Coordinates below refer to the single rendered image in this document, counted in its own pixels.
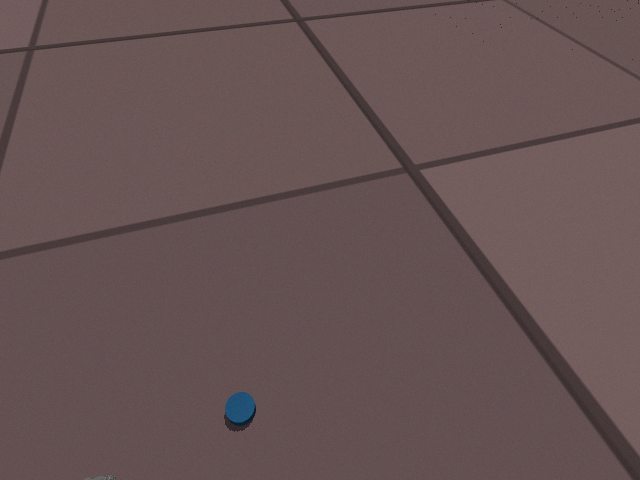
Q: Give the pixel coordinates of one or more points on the tin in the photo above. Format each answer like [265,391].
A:
[240,408]

